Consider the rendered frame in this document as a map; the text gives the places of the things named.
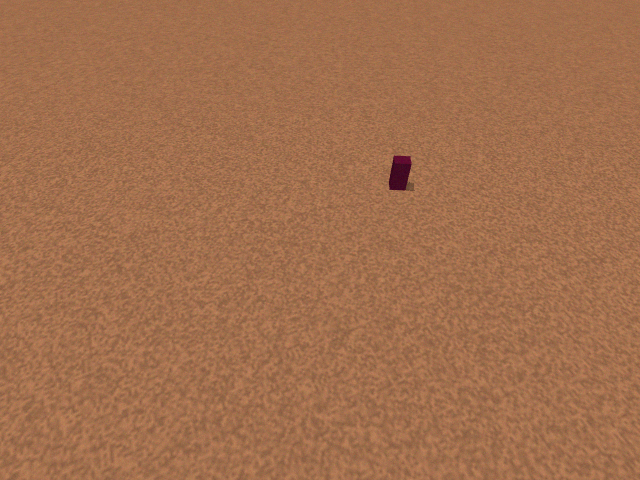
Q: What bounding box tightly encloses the carton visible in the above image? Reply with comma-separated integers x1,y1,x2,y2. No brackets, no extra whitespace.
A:
389,156,411,190

